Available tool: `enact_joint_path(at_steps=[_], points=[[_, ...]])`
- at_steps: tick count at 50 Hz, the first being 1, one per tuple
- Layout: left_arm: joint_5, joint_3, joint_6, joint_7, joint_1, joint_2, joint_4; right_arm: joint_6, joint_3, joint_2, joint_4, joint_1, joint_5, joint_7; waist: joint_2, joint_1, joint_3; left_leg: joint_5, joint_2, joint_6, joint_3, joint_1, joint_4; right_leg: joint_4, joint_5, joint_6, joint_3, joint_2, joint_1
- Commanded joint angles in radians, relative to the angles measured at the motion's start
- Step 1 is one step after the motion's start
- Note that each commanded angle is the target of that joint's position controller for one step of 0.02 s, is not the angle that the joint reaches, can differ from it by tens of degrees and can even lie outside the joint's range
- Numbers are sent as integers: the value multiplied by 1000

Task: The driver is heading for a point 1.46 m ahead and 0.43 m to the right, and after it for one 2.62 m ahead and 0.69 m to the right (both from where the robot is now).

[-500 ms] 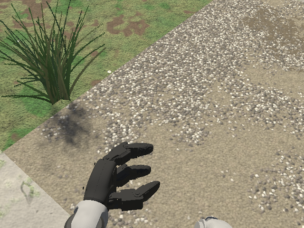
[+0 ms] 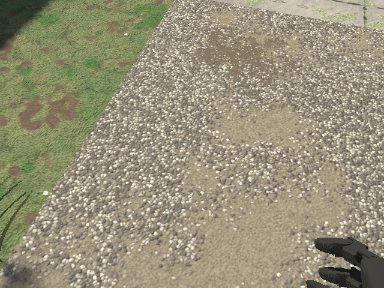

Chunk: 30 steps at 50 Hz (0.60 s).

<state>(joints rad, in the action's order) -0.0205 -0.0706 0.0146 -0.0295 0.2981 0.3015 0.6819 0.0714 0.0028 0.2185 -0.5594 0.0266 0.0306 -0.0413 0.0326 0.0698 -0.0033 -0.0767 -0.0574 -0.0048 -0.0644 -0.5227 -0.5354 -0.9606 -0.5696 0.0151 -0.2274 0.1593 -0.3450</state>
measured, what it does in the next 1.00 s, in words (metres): walks ahead, turning right: right foot, then left foot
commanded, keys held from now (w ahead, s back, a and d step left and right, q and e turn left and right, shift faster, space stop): e+shift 0.02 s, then w+e+shift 0.52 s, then w+shift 0.06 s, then w+q+shift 0.40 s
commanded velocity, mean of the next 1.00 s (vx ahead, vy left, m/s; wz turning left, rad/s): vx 0.76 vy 0.00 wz -0.51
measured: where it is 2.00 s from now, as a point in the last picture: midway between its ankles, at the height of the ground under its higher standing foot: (353, 132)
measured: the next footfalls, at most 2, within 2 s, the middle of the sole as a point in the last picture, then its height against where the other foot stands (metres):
right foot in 0.54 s outside the picture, level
left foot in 1.00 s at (336, 256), level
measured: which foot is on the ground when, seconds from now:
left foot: down 0.00-0.54, up 0.56-0.98, down 1.00-1.00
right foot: up 0.00-0.52, down 0.54-1.00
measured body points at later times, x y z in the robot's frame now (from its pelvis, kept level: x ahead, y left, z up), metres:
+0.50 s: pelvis +0.14 -0.10 +0.01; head +0.10 -0.12 +0.46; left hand +0.43 +0.05 -0.03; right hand +0.08 -0.40 -0.12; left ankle +0.13 +0.12 -0.72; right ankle +0.13 -0.24 -0.68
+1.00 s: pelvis +0.43 -0.38 -0.01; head +0.43 -0.40 +0.44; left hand +0.53 -0.12 -0.13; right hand +0.51 -0.68 -0.10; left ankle +0.58 -0.43 -0.71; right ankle +0.15 -0.26 -0.65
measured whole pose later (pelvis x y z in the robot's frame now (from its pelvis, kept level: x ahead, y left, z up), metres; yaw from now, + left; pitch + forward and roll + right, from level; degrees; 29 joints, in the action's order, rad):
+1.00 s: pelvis +0.43 -0.38 -0.01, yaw -28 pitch +1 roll +1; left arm 0.04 -0.02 -0.09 -0.09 0.51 0.23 0.86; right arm 0.08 -0.04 0.24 -0.69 0.07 -0.05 0.09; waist -0.04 0.02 0.00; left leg 0.14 -0.09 -0.17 0.16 -0.58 -0.59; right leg -0.64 -0.31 -0.05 0.21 0.05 0.19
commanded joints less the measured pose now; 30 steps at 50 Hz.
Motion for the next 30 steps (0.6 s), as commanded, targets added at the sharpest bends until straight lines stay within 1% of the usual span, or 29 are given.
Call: enact_joint_path(at_steps=[1, 2, 3, 4, 5, 6, 8, 9, 12, 13, 14, 15, 17, 19, 21, 23, 24, 25, 26, 27, 28, 29, 30], points=[[-4, -28, -4, 11, 108, 126, -72, -10, -46, 82, 82, 88, 11, -26, -242, -50, -247, 111, 490, -282, -516, 582, 180, -472, 19, -90, 98, -137, -394], [2, -33, 10, 9, 41, 132, -87, -21, -43, 80, 77, 88, -6, -32, -129, -55, -209, -154, 402, -200, -387, 478, 213, -467, 131, -89, 124, -173, -389], [6, -33, 14, 7, 11, 119, -113, -24, -52, 114, 60, 81, -19, -35, -150, -46, -175, -280, 356, -160, -329, 398, 244, -466, 190, -79, 150, -195, -392], [11, -24, 14, 16, 15, 85, -117, -21, -59, 136, 32, 99, -21, -34, -171, -42, -145, -355, 319, -137, -259, 332, 276, -485, 225, -68, 181, -207, -375], [12, -16, 9, 23, 17, 61, -116, -12, -66, 149, 9, 127, -20, -30, -185, -47, -131, -423, 301, -125, -214, 311, 299, -496, 248, -55, 206, -213, -375], [7, -13, 1, 27, 7, 45, -119, -4, -73, 157, -12, 151, -20, -23, -189, -55, -116, -482, 298, -126, -187, 311, 317, -486, 260, -47, 214, -223, -397], [0, -13, -9, 29, -53, 51, -137, 11, -83, 168, -43, 194, -25, -14, -173, -82, -85, -559, 324, -141, -172, 330, 351, -450, 273, -42, 205, -258, -451], [-3, -13, -12, 28, -71, 52, -143, 15, -87, 173, -54, 205, -26, -10, -167, -86, -73, -579, 344, -149, -167, 342, 365, -434, 278, -44, 197, -274, -474], [-16, -12, -15, 30, -110, 51, -158, 22, -103, 199, -76, 212, -20, -2, -170, -88, -37, -600, 393, -153, -123, 351, 393, -390, 306, -54, 185, -309, -520], [-16, -11, -14, 31, -123, 49, -164, 23, -108, 209, -81, 216, -19, 0, -169, -90, -25, -599, 405, -150, -101, 348, 401, -374, 316, -55, 185, -319, -523], [-13, -7, -15, 33, -141, 41, -175, 21, -114, 224, -86, 223, -23, 2, -164, -92, -12, -592, 423, -148, -85, 350, 406, -362, 315, -55, 185, -327, -531], [-11, -3, -14, 36, -153, 33, -184, 21, -118, 233, -91, 227, -23, 2, -159, -90, -2, -583, 434, -143, -60, 353, 410, -343, 314, -52, 183, -336, -530], [-18, 0, -14, 41, -171, 27, -198, 22, -126, 254, -96, 220, -22, 7, -157, -84, 20, -555, 445, -128, 3, 364, 418, -278, 318, -40, 183, -356, -518], [-16, -1, -9, 47, -171, 34, -202, 21, -133, 273, -98, 200, -21, 13, -155, -74, 39, -538, 437, -110, 84, 361, 432, -188, 308, -27, 217, -364, -453], [-17, -3, -4, 52, -161, 42, -201, 15, -138, 290, -104, 174, -25, 21, -158, -57, 55, -524, 425, -92, 160, 354, 442, -106, 264, -7, 263, -366, -360], [-20, -8, 0, 57, -135, 56, -182, 6, -143, 294, -113, 151, -25, 34, -153, -41, 75, -523, 407, -85, 233, 347, 416, -10, 200, 22, 329, -347, -247], [-22, -11, 2, 57, -113, 61, -168, -1, -141, 285, -118, 145, -27, 40, -139, -31, 88, -516, 410, -87, 257, 346, 379, 31, 174, 37, 360, -330, -197], [-25, -19, 2, 58, -47, 69, -140, -10, -135, 270, -121, 126, -29, 45, -124, 2, 80, -450, 395, -83, 295, 332, 289, 92, 188, 59, 403, -294, -101], [-23, -44, -3, 58, 95, 101, -82, -16, -124, 238, -122, 96, -26, 49, -56, 78, 37, -203, 339, -69, 360, 299, 50, 192, 224, 94, 469, -212, 70], [-12, -88, -12, 62, 339, 182, 12, -19, -108, 194, -100, 64, -7, 44, 129, 177, -16, 53, 262, -47, 380, 165, -419, 268, 202, 133, 469, -94, 302], [-14, -77, -33, 69, 305, 237, 2, -8, -65, 46, -67, 100, 23, 43, 401, 61, 110, -462, 190, -3, 276, -227, -860, 346, 270, 163, 80, -257, 308], [-32, -56, -69, 83, 236, 260, -84, 41, -62, 64, 30, 122, -11, 42, 581, -8, -64, -514, 55, 3, 77, -458, -1052, 663, 59, 298, -515, -371, 443], [-23, -44, -91, 94, 247, 202, -93, 71, -79, 169, 48, 4, -65, 43, 310, 53, -78, -396, 84, -9, 24, -583, -1108, 810, -78, 320, -631, -488, 524]])
Keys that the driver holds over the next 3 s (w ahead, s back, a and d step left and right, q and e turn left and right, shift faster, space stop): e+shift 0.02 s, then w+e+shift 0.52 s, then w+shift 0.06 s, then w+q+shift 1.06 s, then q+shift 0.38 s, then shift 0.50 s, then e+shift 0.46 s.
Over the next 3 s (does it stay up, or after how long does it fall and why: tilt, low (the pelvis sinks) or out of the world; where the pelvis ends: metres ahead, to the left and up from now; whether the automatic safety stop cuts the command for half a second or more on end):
stays up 1.31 -0.61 0.01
